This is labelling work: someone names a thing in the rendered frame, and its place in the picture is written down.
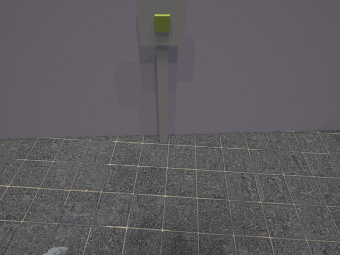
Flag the button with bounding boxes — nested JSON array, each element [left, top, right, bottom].
[[155, 14, 170, 32]]

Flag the panel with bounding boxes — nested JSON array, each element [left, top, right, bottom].
[[137, 0, 188, 143]]

